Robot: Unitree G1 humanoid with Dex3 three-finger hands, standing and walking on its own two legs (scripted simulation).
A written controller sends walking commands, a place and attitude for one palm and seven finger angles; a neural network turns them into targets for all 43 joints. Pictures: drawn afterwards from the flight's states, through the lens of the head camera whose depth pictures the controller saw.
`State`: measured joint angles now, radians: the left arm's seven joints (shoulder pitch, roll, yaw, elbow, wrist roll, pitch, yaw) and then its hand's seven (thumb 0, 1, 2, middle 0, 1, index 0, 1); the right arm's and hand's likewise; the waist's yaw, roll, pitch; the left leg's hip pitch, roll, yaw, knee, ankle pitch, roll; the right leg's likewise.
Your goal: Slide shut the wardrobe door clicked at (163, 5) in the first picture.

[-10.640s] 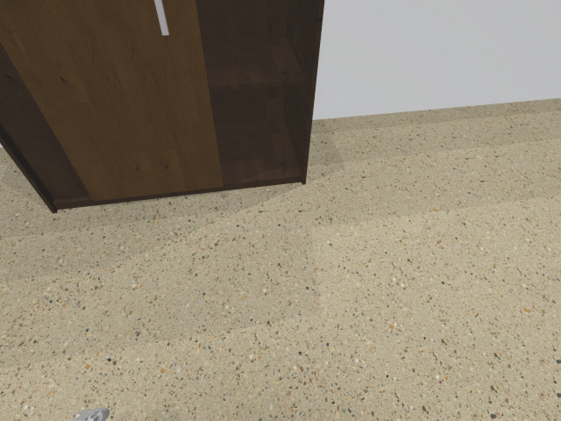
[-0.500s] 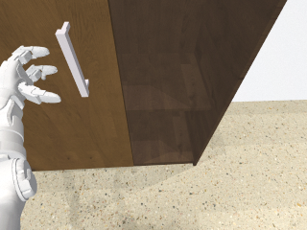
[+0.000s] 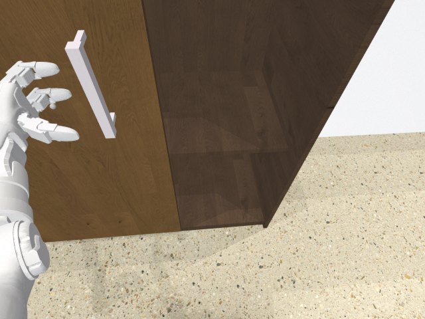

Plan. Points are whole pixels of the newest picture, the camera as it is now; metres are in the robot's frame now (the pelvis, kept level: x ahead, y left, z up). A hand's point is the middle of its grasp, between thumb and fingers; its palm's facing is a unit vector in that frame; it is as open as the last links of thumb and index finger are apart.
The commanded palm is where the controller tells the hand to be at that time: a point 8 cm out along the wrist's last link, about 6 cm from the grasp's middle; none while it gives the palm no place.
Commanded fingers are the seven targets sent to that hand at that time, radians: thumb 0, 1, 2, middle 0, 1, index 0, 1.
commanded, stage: move the hooked fingers beside the handle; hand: left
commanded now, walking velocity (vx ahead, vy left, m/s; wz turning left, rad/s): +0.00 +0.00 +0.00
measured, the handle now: (97, 90) +0.51 +0.20 +0.14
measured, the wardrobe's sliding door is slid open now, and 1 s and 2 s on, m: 0.40 0.40 0.40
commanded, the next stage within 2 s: feel for the door with the fingertips in 0.42 s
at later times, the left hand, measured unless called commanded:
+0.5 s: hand (60, 107) +0.45 +0.25 +0.16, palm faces +0.07 -1.00 -0.01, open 14.0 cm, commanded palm +0.43 +0.30 +0.15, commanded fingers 0.00 -0.50 0.30 -0.30 -1.20 -0.30 -1.20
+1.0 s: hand (79, 105) +0.46 +0.22 +0.15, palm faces +0.07 -1.00 +0.00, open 14.0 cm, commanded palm +0.44 +0.27 +0.15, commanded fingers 0.00 -0.50 0.30 -0.30 -1.20 -0.30 -1.20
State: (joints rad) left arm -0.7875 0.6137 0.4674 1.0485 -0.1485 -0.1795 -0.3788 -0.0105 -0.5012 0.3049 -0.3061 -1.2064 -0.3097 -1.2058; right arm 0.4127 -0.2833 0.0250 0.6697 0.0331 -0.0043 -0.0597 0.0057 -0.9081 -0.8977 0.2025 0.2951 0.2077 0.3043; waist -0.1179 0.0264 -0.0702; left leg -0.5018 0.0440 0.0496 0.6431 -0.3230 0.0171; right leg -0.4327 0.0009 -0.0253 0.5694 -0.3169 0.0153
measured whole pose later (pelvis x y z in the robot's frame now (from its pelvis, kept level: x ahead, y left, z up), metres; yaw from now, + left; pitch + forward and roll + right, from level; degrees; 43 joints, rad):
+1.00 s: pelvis -0.01 -0.01 +0.00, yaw +0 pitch +9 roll -1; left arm -0.83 0.53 0.42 1.07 -0.13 -0.18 -0.29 -0.01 -0.50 0.30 -0.30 -1.20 -0.31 -1.20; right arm 0.38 -0.28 0.03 0.66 0.04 -0.01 -0.06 0.01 -0.91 -0.90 0.20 0.29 0.21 0.30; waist -0.12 0.03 -0.07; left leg -0.49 0.05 0.05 0.65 -0.32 0.01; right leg -0.43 0.01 -0.03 0.59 -0.32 0.01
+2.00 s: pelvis -0.01 +0.00 +0.00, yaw +1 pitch +9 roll -2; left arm -0.84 0.48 0.35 1.04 -0.14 -0.19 -0.25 -0.01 -0.50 0.30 -0.30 -1.20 -0.30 -1.20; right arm 0.36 -0.28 0.03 0.67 0.04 -0.03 -0.05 0.00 -0.91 -0.90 0.20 0.29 0.21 0.30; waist -0.10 0.03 -0.07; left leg -0.50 0.04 0.03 0.66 -0.31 0.01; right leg -0.43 0.00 -0.04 0.60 -0.32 0.01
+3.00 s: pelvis -0.01 -0.01 +0.00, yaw +0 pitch +8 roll -1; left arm -0.82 0.42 0.34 1.01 -0.14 -0.18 -0.19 -0.01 -0.50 0.30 -0.30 -1.20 -0.30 -1.20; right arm 0.38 -0.27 0.02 0.68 0.04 -0.02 -0.04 0.01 -0.91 -0.90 0.20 0.29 0.21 0.30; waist -0.10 0.03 -0.06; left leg -0.48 0.05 0.04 0.65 -0.31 0.00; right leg -0.42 0.01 -0.03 0.60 -0.32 0.00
